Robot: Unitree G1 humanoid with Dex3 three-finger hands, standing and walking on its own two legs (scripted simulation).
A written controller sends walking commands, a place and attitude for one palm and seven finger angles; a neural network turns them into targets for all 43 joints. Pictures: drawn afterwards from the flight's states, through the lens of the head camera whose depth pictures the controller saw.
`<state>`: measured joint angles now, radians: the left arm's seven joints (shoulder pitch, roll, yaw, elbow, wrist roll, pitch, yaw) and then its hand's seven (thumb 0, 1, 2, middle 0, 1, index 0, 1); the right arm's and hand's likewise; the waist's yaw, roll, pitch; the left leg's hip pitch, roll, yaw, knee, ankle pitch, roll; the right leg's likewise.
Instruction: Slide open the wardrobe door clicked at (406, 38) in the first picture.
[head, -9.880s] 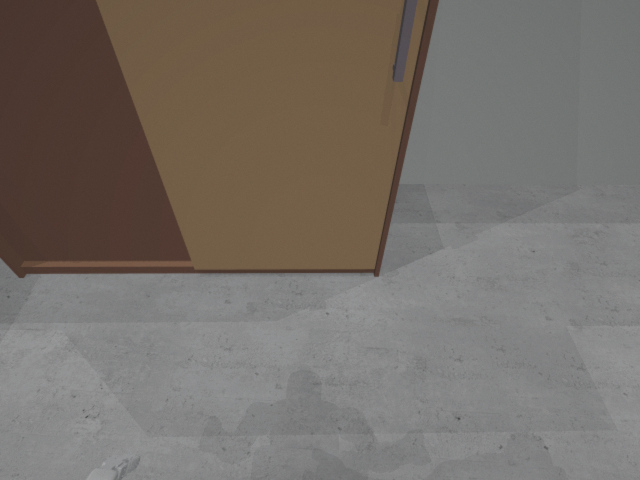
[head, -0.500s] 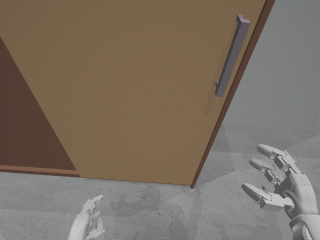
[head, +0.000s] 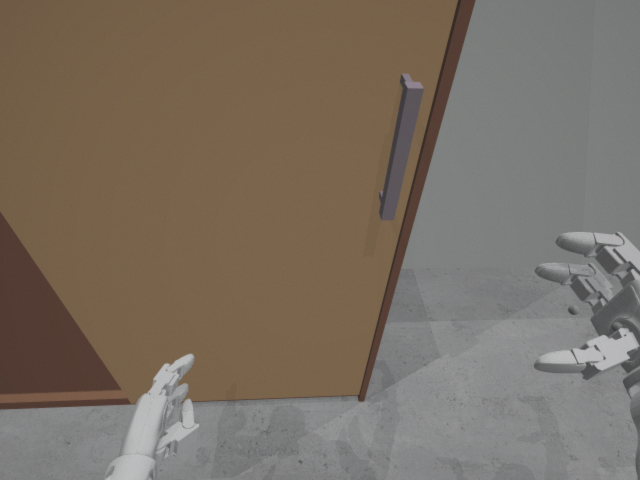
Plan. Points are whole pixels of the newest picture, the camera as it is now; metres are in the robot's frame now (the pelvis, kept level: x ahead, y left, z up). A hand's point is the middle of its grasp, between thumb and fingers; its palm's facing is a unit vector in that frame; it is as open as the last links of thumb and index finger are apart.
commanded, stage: raise the hand with hooked fingers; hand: right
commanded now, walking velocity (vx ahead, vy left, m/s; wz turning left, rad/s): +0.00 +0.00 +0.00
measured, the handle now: (395, 152) +0.53 -0.11 +0.18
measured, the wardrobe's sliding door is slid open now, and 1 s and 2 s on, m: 0.00 0.00 0.00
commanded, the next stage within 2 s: move the hooked fingers beside the handle in 0.80 s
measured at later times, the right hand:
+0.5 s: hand (573, 270) +0.28 -0.26 +0.19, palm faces +0.01 +1.00 -0.05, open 13.9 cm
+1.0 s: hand (573, 263) +0.29 -0.26 +0.19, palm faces +0.06 +1.00 -0.04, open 13.9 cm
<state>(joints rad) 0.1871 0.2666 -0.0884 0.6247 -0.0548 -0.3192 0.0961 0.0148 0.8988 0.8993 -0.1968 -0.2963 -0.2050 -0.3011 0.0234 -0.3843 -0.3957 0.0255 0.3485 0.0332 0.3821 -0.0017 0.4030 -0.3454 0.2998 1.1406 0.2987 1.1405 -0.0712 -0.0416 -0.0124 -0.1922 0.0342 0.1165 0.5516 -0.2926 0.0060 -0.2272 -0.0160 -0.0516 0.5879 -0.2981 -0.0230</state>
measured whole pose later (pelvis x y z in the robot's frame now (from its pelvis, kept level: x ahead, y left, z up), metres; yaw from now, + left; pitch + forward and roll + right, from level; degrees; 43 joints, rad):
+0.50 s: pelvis +0.00 +0.01 +0.01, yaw +1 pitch -4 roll +0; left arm 0.20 0.30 -0.10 0.63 -0.08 -0.21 0.09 0.02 0.90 0.90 -0.20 -0.30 -0.21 -0.30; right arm -0.16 -0.49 -0.46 0.18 0.34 0.24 0.49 -0.01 0.50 -0.30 0.30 1.20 0.30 1.20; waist -0.05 -0.06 0.00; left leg -0.16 0.02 0.11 0.47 -0.25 0.02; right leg -0.18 -0.02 -0.06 0.49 -0.25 -0.01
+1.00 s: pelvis +0.00 +0.01 +0.01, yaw +1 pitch -4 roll +0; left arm 0.19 0.27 -0.11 0.63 -0.08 -0.21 0.10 0.02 0.90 0.90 -0.20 -0.30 -0.21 -0.30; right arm -0.17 -0.46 -0.46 0.17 0.33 0.21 0.44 -0.01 0.50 -0.30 0.31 1.20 0.31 1.20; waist -0.06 -0.05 0.00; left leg -0.13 0.01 0.11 0.46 -0.25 0.02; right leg -0.16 -0.03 -0.06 0.48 -0.25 -0.01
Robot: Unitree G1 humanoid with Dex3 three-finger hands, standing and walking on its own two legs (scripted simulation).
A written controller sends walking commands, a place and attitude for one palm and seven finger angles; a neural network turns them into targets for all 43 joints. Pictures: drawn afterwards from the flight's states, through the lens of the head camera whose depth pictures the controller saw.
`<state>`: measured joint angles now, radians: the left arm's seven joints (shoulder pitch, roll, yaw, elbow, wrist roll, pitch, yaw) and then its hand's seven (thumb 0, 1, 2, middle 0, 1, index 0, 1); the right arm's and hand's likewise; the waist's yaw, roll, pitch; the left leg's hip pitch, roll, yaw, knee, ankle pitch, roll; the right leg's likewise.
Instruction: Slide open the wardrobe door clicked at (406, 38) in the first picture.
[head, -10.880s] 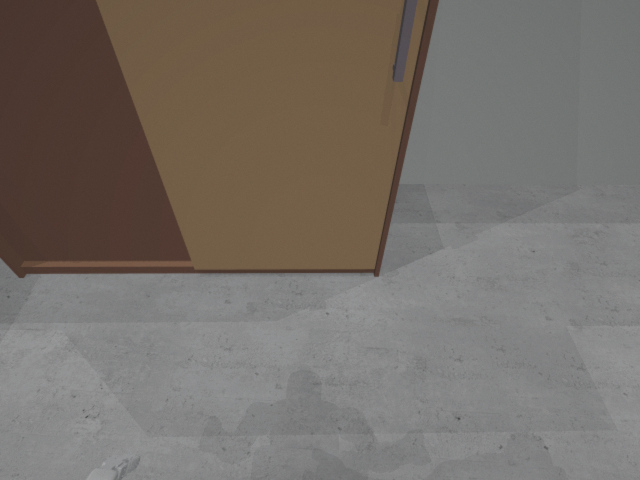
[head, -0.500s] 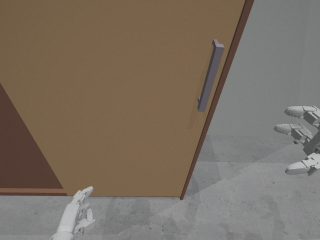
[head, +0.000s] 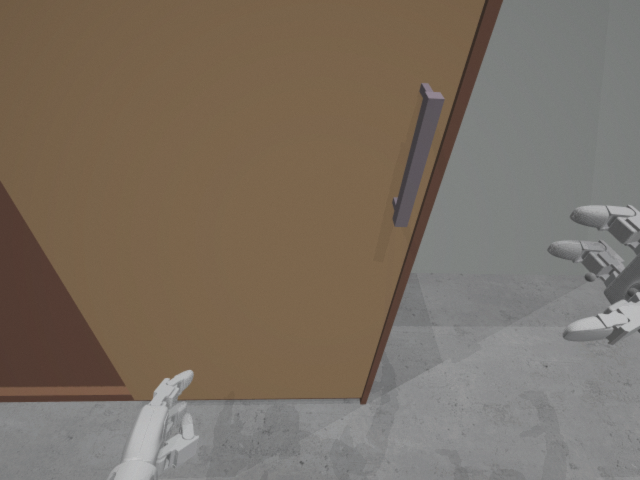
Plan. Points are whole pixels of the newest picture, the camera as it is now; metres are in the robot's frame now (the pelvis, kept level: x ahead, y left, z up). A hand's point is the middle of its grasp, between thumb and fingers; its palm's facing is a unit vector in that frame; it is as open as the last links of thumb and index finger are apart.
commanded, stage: move the hooked fingers beside the handle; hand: right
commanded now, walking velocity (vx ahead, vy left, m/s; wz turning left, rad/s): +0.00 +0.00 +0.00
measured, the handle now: (412, 160) +0.52 -0.13 +0.17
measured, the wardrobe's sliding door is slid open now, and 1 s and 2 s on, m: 0.00 0.00 0.00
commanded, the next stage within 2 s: none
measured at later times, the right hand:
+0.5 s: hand (543, 243) +0.34 -0.25 +0.18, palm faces +0.05 +1.00 -0.02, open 13.9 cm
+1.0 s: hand (502, 207) +0.40 -0.23 +0.18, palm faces +0.03 +1.00 -0.01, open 13.9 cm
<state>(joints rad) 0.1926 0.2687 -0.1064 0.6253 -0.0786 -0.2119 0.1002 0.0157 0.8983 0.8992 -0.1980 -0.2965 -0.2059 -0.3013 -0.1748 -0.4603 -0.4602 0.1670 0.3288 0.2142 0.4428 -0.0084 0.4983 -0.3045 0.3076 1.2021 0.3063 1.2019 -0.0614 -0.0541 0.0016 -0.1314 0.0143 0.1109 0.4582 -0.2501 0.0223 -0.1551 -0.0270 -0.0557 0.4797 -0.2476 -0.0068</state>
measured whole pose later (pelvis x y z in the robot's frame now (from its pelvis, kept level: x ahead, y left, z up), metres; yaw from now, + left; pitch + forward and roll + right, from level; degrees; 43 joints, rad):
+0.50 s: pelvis +0.00 +0.00 +0.00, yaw +1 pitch -3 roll +0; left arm 0.22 0.28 -0.09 0.64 -0.08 -0.19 0.10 0.02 0.90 0.90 -0.20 -0.30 -0.21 -0.30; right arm -0.33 -0.43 -0.40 0.31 0.27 0.22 0.36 -0.01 0.50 -0.30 0.31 1.20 0.31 1.20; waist -0.03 -0.04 -0.01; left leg -0.16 0.02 0.09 0.46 -0.25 0.02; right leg -0.17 -0.02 -0.07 0.47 -0.25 -0.01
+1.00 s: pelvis +0.01 +0.00 +0.00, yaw +1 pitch -1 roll +0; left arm 0.27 0.28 -0.07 0.66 -0.08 -0.16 0.10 0.01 0.90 0.90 -0.20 -0.30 -0.21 -0.30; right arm -0.53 -0.43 -0.36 0.55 0.22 0.13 0.30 -0.01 0.50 -0.30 0.31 1.20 0.30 1.20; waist 0.01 -0.03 -0.01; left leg -0.20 0.01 0.08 0.46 -0.25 0.02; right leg -0.20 -0.03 -0.08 0.46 -0.25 -0.01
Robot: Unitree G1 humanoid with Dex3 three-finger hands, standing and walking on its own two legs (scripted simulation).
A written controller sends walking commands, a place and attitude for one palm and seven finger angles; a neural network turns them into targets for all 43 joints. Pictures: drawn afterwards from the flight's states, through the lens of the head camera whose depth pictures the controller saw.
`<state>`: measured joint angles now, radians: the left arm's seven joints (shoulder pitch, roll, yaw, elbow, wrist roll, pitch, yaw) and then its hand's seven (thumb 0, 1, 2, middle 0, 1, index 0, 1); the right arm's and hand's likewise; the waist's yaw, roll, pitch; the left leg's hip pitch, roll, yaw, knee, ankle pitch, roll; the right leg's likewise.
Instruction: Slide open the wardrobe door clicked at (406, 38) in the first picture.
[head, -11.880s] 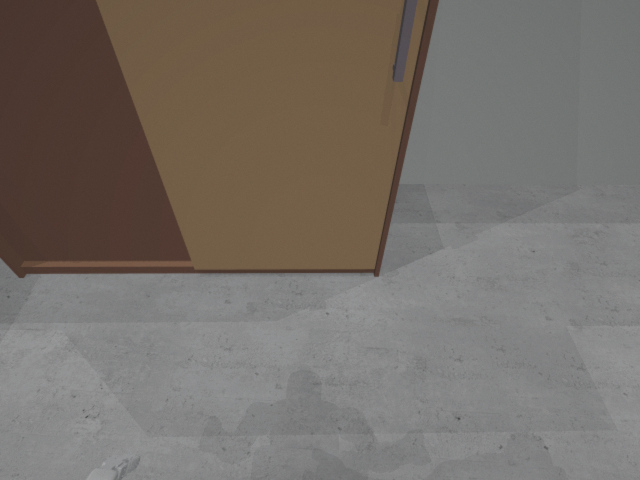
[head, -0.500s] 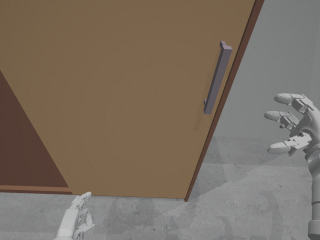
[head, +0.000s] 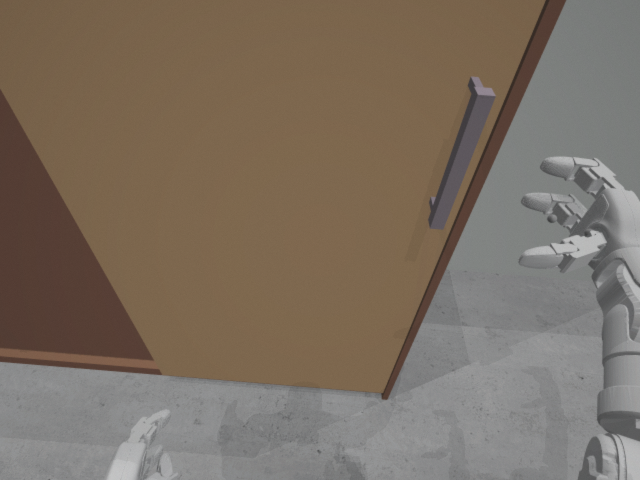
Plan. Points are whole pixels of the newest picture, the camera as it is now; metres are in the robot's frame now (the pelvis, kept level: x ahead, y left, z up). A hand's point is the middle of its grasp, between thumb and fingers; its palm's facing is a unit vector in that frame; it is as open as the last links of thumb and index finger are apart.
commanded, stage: move the hooked fingers beside the handle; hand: right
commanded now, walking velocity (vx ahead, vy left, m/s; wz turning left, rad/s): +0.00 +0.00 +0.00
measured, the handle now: (454, 159) +0.51 -0.15 +0.17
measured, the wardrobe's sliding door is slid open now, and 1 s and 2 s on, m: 0.00 0.00 0.00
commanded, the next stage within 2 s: feel for the door with the fingertips in 1.52 s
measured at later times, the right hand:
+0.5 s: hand (515, 180) +0.45 -0.21 +0.18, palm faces +0.02 +1.00 +0.01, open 13.9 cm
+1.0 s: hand (522, 194) +0.44 -0.22 +0.17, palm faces +0.02 +1.00 +0.01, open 13.9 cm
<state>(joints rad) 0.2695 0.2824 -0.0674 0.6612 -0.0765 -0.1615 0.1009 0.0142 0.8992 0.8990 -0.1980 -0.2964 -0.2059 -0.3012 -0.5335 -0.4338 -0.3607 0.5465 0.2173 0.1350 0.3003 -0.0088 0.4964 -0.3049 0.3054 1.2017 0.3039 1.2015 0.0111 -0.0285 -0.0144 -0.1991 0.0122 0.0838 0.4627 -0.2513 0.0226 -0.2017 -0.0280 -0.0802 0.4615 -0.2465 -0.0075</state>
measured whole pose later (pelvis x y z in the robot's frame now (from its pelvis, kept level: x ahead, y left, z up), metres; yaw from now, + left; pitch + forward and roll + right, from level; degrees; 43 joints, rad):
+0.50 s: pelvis +0.00 +0.00 +0.00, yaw +0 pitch +3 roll +0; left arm 0.33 0.29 -0.05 0.71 -0.06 -0.13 0.08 0.01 0.90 0.90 -0.20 -0.30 -0.21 -0.30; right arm -0.85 -0.48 -0.33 0.96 0.17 0.02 0.28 -0.01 0.50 -0.30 0.30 1.20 0.30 1.20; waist 0.07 -0.02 -0.02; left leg -0.30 0.01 0.08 0.50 -0.25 0.02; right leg -0.30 -0.03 -0.08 0.51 -0.26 -0.01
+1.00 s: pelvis +0.00 -0.01 +0.00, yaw +1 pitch +3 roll +1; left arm 0.35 0.29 -0.03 0.67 -0.06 -0.10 0.06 0.01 0.90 0.90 -0.20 -0.30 -0.21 -0.30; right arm -0.72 -0.44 -0.34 0.81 0.19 0.02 0.28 -0.01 0.50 -0.30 0.30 1.20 0.30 1.20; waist 0.05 -0.03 -0.04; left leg -0.29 0.01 0.07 0.49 -0.26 0.01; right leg -0.29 -0.03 -0.09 0.51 -0.27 -0.02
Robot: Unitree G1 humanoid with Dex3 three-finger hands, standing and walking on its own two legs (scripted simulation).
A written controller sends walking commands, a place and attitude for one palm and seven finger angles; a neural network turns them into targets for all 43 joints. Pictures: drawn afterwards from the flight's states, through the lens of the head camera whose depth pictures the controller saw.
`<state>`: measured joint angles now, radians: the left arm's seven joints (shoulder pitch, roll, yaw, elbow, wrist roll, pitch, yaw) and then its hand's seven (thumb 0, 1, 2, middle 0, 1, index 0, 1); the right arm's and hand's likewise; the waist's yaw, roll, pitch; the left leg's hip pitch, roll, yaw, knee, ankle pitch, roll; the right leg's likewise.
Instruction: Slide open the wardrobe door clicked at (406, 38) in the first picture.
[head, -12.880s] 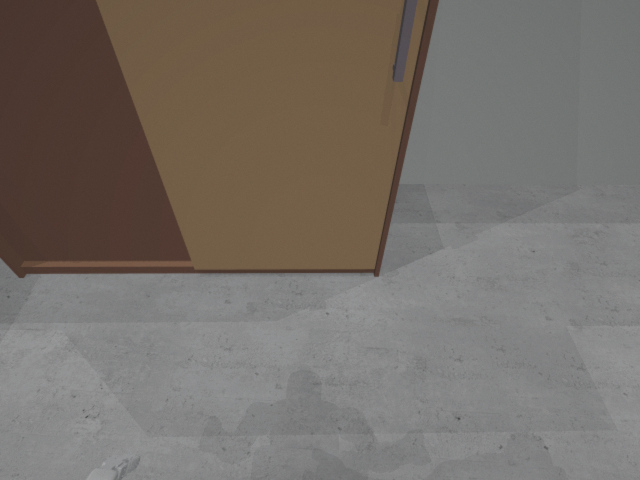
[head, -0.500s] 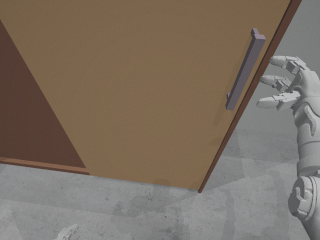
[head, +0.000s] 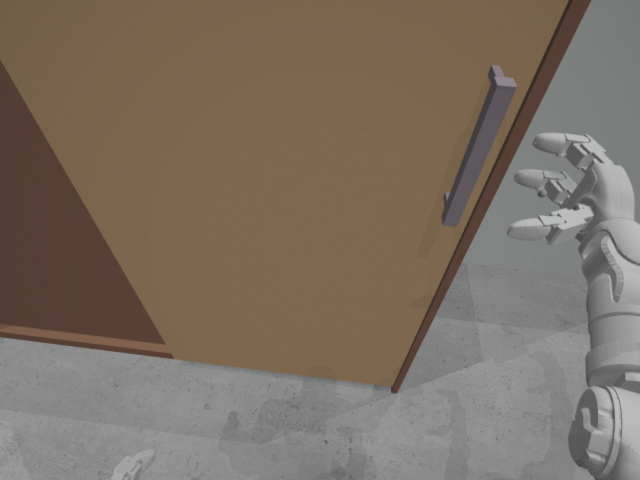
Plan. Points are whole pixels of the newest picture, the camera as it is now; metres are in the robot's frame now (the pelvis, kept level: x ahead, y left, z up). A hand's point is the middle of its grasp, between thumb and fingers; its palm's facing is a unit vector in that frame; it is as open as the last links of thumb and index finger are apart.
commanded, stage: move the hooked fingers beside the handle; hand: right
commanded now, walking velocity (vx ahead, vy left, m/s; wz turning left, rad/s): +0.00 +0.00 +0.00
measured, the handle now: (470, 153) +0.51 -0.14 +0.17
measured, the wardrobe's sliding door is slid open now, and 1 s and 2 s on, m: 0.00 0.00 0.00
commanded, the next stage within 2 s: feel for the door with the fingertips in 0.52 s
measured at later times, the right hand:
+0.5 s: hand (530, 186) +0.44 -0.20 +0.17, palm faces +0.05 +1.00 +0.01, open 13.9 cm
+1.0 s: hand (500, 185) +0.44 -0.17 +0.17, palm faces +0.01 +1.00 +0.03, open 13.9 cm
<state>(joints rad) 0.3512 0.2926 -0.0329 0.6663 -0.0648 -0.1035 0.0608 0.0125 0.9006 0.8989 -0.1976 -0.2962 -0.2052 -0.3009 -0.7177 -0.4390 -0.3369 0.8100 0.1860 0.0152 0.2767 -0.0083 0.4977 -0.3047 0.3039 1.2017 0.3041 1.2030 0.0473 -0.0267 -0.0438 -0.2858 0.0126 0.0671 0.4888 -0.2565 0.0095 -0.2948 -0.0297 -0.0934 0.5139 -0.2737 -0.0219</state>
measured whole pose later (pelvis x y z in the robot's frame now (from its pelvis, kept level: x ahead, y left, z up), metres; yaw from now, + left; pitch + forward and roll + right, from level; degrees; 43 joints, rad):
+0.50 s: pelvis -0.01 +0.01 +0.00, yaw +0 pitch +4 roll +0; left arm 0.37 0.29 -0.05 0.68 -0.06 -0.09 0.06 0.01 0.90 0.90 -0.20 -0.30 -0.21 -0.30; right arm -0.81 -0.47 -0.36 0.97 0.15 -0.05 0.26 -0.01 0.50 -0.30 0.31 1.20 0.30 1.20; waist 0.07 -0.02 -0.04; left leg -0.33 0.01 0.07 0.52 -0.26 0.02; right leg -0.33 -0.04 -0.09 0.53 -0.27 -0.02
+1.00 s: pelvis -0.01 +0.00 +0.00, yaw +0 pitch +4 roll +0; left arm 0.32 0.28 -0.04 0.66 -0.05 -0.11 0.05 0.01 0.90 0.90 -0.20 -0.30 -0.21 -0.30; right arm -0.80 -0.35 -0.28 0.85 0.17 -0.02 0.19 -0.01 0.50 -0.30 0.30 1.20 0.30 1.20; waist 0.06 -0.03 -0.04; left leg -0.33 0.02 0.07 0.51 -0.26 0.01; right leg -0.34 -0.03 -0.09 0.54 -0.27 -0.02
